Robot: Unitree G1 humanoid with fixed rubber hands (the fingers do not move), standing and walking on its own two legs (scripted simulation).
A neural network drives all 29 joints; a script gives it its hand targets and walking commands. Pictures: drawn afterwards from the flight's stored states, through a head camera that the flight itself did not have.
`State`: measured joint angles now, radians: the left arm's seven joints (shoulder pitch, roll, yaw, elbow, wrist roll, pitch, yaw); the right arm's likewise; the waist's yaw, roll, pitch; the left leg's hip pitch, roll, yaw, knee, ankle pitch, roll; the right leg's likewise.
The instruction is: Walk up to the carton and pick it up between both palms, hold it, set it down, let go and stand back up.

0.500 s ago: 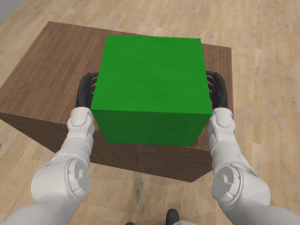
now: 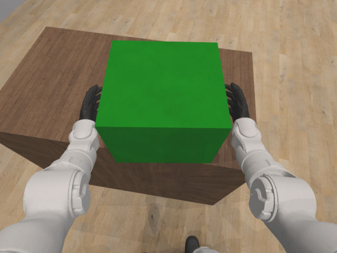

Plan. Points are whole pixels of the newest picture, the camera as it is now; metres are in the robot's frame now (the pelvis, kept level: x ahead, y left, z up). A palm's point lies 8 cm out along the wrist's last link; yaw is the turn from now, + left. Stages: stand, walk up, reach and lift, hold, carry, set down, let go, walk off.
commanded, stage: set down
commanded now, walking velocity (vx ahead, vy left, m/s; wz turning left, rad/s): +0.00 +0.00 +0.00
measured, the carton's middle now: (164, 105) +0.48 +0.01 -0.02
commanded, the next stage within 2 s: none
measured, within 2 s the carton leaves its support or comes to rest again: neither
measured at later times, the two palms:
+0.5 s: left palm (79, 115) +0.43 +0.23 +0.02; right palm (261, 110) +0.43 -0.24 +0.02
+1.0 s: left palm (54, 87) +0.44 +0.24 +0.12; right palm (287, 78) +0.44 -0.25 +0.13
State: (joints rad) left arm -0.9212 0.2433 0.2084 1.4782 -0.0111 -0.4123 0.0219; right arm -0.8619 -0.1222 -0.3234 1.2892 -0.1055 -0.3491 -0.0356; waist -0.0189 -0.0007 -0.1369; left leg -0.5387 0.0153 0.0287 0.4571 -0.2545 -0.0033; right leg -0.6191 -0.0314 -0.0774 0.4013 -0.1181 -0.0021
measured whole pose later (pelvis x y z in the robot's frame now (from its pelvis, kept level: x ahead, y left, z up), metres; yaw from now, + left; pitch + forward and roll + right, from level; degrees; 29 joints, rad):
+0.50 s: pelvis -0.04 -0.02 -0.05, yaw +1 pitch +30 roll +0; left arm -1.13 0.39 -0.27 1.63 -0.52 -0.44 -0.02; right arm -1.07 -0.35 0.16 1.42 0.48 -0.33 0.01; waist -0.03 -0.01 -0.29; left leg -0.99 0.03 0.00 0.82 -0.36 -0.03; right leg -1.07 -0.03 -0.10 0.75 -0.21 -0.03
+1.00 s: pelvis -0.04 -0.02 -0.03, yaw +1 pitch +23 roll +0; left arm -1.25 0.46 -0.34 1.58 -0.54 -0.21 -0.04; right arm -1.19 -0.43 0.19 1.41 0.53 -0.11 0.02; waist -0.04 -0.02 -0.26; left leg -0.78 0.03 0.00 0.69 -0.31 -0.03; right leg -0.85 -0.03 -0.10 0.63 -0.17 -0.03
